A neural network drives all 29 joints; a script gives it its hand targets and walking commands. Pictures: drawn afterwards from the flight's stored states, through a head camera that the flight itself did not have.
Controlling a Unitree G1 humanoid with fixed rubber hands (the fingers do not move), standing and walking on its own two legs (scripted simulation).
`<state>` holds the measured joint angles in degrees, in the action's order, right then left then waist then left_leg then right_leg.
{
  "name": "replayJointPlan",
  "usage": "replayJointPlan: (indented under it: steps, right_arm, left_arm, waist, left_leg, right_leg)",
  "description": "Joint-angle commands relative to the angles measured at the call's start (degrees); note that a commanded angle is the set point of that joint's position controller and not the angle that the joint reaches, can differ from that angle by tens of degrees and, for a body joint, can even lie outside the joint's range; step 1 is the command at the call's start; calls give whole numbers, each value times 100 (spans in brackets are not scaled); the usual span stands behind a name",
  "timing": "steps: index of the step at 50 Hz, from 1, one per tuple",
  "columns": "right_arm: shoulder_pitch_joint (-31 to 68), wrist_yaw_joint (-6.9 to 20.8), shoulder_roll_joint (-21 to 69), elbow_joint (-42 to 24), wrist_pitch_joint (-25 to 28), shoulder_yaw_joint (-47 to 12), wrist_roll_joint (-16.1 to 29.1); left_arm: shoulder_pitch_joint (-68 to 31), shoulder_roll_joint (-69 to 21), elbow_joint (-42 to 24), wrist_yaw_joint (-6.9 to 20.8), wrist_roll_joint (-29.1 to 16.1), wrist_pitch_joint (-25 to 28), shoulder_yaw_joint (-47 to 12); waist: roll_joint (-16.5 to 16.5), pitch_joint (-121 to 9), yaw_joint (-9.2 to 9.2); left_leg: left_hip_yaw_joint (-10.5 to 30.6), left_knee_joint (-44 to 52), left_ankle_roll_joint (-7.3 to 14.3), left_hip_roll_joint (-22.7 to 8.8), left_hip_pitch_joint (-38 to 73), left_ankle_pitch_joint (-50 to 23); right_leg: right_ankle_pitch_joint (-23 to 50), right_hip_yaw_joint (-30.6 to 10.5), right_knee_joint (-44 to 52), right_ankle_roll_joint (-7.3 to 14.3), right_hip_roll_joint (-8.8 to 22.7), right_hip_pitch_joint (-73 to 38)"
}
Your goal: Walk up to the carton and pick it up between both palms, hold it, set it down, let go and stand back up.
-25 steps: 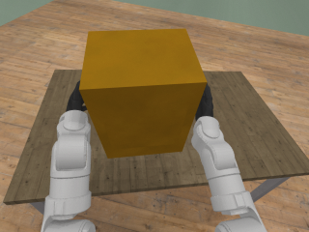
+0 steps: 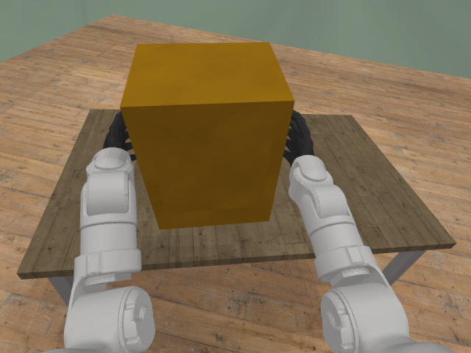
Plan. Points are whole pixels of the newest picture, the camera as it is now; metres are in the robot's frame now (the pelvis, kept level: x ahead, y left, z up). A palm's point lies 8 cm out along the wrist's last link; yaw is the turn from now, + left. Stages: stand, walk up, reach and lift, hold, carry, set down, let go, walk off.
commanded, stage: hold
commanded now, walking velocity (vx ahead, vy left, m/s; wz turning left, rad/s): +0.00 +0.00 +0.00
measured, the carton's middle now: (210, 142) +0.41 +0.02 +0.18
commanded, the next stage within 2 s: none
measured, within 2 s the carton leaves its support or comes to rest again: neither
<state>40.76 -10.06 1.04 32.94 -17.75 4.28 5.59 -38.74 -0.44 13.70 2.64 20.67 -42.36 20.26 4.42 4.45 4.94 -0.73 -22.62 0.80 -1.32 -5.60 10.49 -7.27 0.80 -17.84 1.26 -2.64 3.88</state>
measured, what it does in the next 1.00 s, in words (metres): shifts its weight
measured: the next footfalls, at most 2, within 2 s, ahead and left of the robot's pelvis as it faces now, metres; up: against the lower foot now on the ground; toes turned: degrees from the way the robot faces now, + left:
none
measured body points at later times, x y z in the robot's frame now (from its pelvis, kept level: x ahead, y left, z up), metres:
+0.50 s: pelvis -0.01 +0.01 +0.00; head -0.03 +0.04 +0.45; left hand +0.40 +0.16 +0.17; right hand +0.39 -0.14 +0.17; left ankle +0.08 +0.12 -0.74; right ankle +0.08 -0.10 -0.74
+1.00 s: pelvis +0.07 +0.01 +0.00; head +0.06 +0.05 +0.45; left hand +0.47 +0.15 +0.15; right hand +0.46 -0.14 +0.17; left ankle +0.08 +0.12 -0.74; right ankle +0.09 -0.10 -0.74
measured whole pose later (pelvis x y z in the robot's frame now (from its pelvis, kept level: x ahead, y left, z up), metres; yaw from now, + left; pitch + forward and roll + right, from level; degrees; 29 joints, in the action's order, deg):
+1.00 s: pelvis +0.07 +0.01 +0.00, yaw +0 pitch -6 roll -1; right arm 38.4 -13.7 1.5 30.9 -12.0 9.2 4.4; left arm -39.1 -0.4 17.5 -3.2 19.4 -37.1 10.6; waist 4.7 4.2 4.0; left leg -0.7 -23.2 0.8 -0.3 -5.3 12.0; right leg -9.4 0.8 -19.0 1.1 -1.7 3.7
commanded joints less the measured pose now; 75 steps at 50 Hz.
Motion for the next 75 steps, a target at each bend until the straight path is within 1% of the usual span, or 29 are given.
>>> replayJointPlan:
  steps: [1,4,9,12,14,16,17,18,19,20,23,26,30,31,33,35,37,39,43,45,49,53,56,58,60,64,69,72,75]
  right_arm:
    - [5086,955,3049,-893,853,-1218,-17]
    - [4782,1025,2946,-295,826,-918,-231]
    - [4892,1200,2570,273,927,-269,-523]
    - [4684,1041,2721,185,870,-672,-281]
    - [4526,844,2957,-566,907,-1298,119]
    - [4615,700,3117,-1238,965,-1874,466]
    - [4866,702,3183,-1419,1031,-1938,484]
    - [5451,805,3181,-1340,1119,-1736,333]
    - [5925,974,3302,-1679,1388,-1453,179]
    - [6374,1127,3209,-1277,1304,-1147,53]
    - [6974,1381,3047,-755,1329,-528,-209]
    - [5601,1197,3068,-394,1272,-940,-178]
    - [3670,666,2764,-440,781,-1649,369]
    - [3605,624,2578,-402,687,-1606,367]
    - [4024,754,2508,-510,769,-1183,77]
    - [4558,970,2390,87,765,-450,-253]
    - [4943,1080,2425,-236,938,-263,-333]
    - [4960,995,2613,-1002,1128,-789,-12]
    - [4779,783,3073,-2158,1285,-1901,518]
    - [4602,721,3237,-2665,1278,-2373,813]
    - [3556,633,3080,-2532,889,-2874,1133]
    - [2339,389,2700,-2670,501,-3220,1354]
    - [1908,152,2289,-2950,261,-2906,1201]
    - [1855,42,2100,-3276,167,-2763,1140]
    - [2019,-3,2059,-3820,195,-2870,1225]
    - [2472,-22,2313,-4633,453,-2935,1245]
    - [2739,227,2733,-4872,692,-3324,1364]
    - [2691,376,2504,-3909,499,-3169,1225]
    - [2355,587,2032,-1383,82,-2113,534]
  left_arm:
    - [-5493,-2962,-324,646,-996,1057,-2674]
    - [-5240,-2979,41,581,-785,1034,-2437]
    - [-4898,-2732,885,622,-283,945,-1645]
    - [-4775,-2429,656,734,-308,903,-1602]
    - [-4439,-2434,130,814,-464,971,-1791]
    - [-4440,-2601,-384,779,-735,1120,-2152]
    - [-4701,-2776,-467,690,-864,1224,-2383]
    - [-5238,-3023,-301,548,-958,1321,-2589]
    - [-5783,-3438,-832,366,-1136,1530,-2876]
    - [-6264,-3483,-449,187,-1139,1548,-2795]
    - [-7264,-3472,67,-13,-1138,1575,-2680]
    - [-5646,-3309,426,27,-1033,1396,-2640]
    - [-2774,-2303,500,685,-113,795,-1311]
    - [-2580,-2199,608,813,32,657,-1110]
    - [-2823,-2540,555,851,123,549,-1157]
    - [-3896,-2695,766,888,186,543,-1244]
    - [-4525,-2890,323,825,-110,660,-1604]
    - [-4519,-3232,-403,687,-654,881,-2378]
    - [-4596,-3780,-1323,341,-1421,1327,-3548]
    - [-4622,-3938,-1973,174,-1669,1490,-3905]
    - [-3677,-3504,-2589,131,-1351,1255,-3486]
    - [-1730,-3036,-2804,494,-880,543,-3013]
    - [-859,-2670,-2343,847,-510,-4,-2628]
    - [-717,-2638,-2430,1095,-441,-223,-2577]
    - [-874,-2941,-3047,1205,-698,-258,-3034]
    - [-2251,-3464,-4164,1046,-1446,188,-4266]
    - [-3668,-3682,-5556,504,-2149,915,-5177]
    - [-3248,-3282,-4460,398,-1674,718,-4538]
    - [-2517,-2371,-1717,794,-365,61,-2667]
  waist:
    - [-803,-2537,-71]
    - [-713,-2277,-3]
    - [-548,-1782,-188]
    - [-515,-1548,-248]
    - [-459,-2142,-185]
    - [-491,-2942,-126]
    - [-569,-3356,-81]
    - [-641,-3523,-89]
    - [-776,-4578,-57]
    - [-891,-4230,-180]
    - [-1048,-4039,-233]
    - [-674,-3387,-273]
    - [-112,-2253,-372]
    - [-140,-2067,-343]
    - [-239,-2152,-286]
    - [-697,-1145,-295]
    - [-1051,-1664,-291]
    - [-1048,-2876,-103]
    - [-941,-4660,256]
    - [-1021,-5274,292]
    - [-968,-4577,14]
    - [-718,-3627,-58]
    - [-462,-2854,153]
    - [-451,-2641,323]
    - [-650,-2928,476]
    - [-1012,-3784,769]
    - [-1487,-5223,581]
    - [-1293,-4088,246]
    - [-698,-863,34]
  left_leg:
    - [-95,914,199,205,-112,1315]
    - [-44,1093,226,178,-93,1852]
    - [-93,1143,264,220,229,2436]
    - [-300,1101,295,229,-85,1457]
    - [-260,669,161,277,159,53]
    - [-133,403,56,319,95,-466]
    - [-74,384,60,332,66,-200]
    - [-38,535,100,299,26,615]
    - [90,478,50,308,597,1049]
    - [146,530,25,293,693,1663]
    - [263,823,26,172,677,2826]
    - [48,964,158,93,145,1461]
    - [-181,599,77,259,449,-825]
    - [-174,674,89,288,442,-615]
    - [-138,876,172,272,511,229]
    - [-66,1261,210,169,-72,1659]
    - [144,1506,226,6,-376,2072]
    - [220,1176,97,21,48,791]
    - [154,184,-287,242,1251,-1693]
    - [191,-118,-414,249,1628,-2750]
    - [183,-240,-480,229,1869,-3806]
    - [103,-153,-502,285,1777,-4452]
    - [-3,168,-437,422,879,-3357]
    - [1,269,-405,420,1006,-3225]
    - [67,87,-504,308,1713,-4164]
    - [195,-275,-749,212,1993,-4731]
    - [331,-586,-864,159,2314,-5235]
    - [175,-274,-729,174,2014,-4134]
    - [-88,787,-210,153,937,-897]
  right_leg:
    - [-1226,400,105,-263,221,-534]
    - [-1611,353,253,-286,244,-427]
    - [-2322,358,472,-194,321,39]
    - [-1221,465,325,-281,266,-730]
    - [147,423,149,-247,279,-1193]
    - [945,353,-66,-301,260,-1480]
    - [415,385,-1,-291,226,-1291]
    - [-1018,419,224,-272,202,-741]
    - [-1521,293,353,-241,329,-112]
    - [-2316,321,454,-126,410,733]
    - [-2942,379,375,-129,377,1168]
    - [-1053,559,219,-314,138,-155]
    - [1263,282,162,-311,223,-1688]
    - [1058,269,206,-311,212,-1771]
    - [-722,282,545,-268,181,-1338]
    - [-1902,472,457,-161,71,-658]
    - [-1387,575,38,-262,-68,-1000]
    - [-329,545,-69,-294,-89,-1205]
    - [513,521,161,-178,-98,-567]
    - [1193,473,114,-236,-160,-632]
    - [2147,312,21,-282,-180,-1112]
    - [3774,162,-148,-376,-119,-2205]
    - [4412,45,-244,-356,72,-3093]
    - [4221,104,-224,-402,71,-3083]
    - [3900,227,-199,-437,-91,-2643]
    - [3389,290,-166,-312,-168,-1756]
    - [3093,296,-245,-214,-181,-1128]
    - [2215,268,-15,-192,-93,-956]
    - [-450,321,542,-76,142,-768]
